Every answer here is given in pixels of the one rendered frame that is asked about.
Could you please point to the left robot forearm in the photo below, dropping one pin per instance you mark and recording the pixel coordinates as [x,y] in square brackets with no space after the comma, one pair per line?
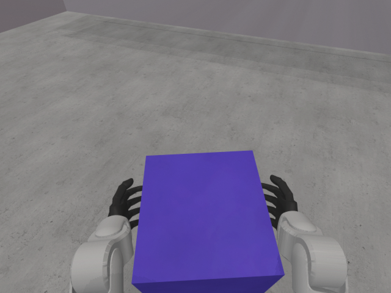
[97,265]

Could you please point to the right robot hand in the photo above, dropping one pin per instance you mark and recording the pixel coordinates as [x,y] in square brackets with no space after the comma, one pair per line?
[284,201]

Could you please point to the right robot forearm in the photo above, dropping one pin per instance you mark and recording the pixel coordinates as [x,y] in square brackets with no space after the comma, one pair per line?
[319,264]

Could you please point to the left robot hand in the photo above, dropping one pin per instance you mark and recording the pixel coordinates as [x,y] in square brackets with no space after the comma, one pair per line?
[120,205]

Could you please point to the carton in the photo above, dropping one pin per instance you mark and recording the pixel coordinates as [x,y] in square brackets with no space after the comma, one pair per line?
[204,226]

